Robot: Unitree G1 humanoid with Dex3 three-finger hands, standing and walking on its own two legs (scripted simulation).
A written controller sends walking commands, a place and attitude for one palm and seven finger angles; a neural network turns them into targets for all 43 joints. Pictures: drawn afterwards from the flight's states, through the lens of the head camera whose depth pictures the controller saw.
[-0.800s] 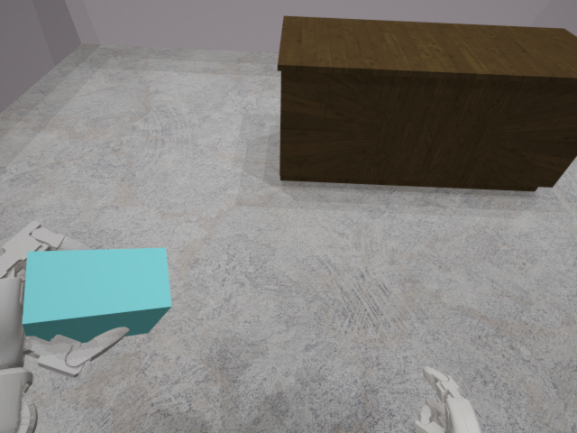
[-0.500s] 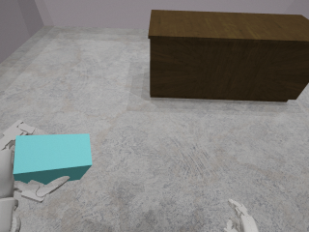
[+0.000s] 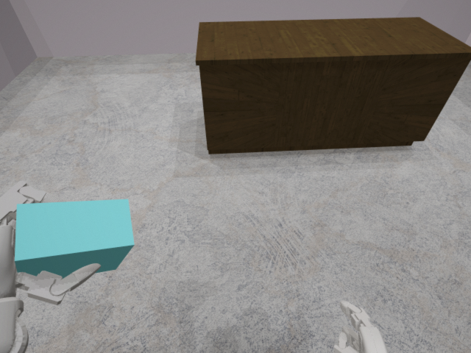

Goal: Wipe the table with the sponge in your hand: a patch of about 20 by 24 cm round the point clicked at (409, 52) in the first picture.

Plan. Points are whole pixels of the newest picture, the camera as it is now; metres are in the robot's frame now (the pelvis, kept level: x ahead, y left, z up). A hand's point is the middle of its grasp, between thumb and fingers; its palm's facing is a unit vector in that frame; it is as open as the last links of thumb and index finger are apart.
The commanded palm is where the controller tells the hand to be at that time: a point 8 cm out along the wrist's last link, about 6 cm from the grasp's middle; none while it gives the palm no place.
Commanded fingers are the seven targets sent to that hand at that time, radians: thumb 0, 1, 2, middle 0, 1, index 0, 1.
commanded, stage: walk to a spot facing it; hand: left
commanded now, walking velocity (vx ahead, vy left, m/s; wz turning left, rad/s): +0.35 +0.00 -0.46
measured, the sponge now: (91, 240) +0.22 +0.22 +0.15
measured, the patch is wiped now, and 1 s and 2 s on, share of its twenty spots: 0.00 0.00 0.00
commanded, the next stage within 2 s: none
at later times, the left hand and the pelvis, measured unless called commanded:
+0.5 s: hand (143, 162) +0.35 +0.19 +0.18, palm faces +0.26 -0.88 -0.41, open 10.6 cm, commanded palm +0.31 +0.23 +0.19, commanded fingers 0.00 0.10 1.30 -1.20 -1.60 -1.20 -1.60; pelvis +0.10 -0.02 +0.00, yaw -10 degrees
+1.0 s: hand (233, 111) +0.51 +0.06 +0.18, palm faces +0.11 -0.87 -0.49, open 10.6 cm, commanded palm +0.47 +0.13 +0.19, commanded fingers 0.00 0.10 1.30 -1.20 -1.60 -1.20 -1.60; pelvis +0.24 -0.10 +0.01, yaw -16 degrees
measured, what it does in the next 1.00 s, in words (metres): walks ahead, turning right: left foot, then right foot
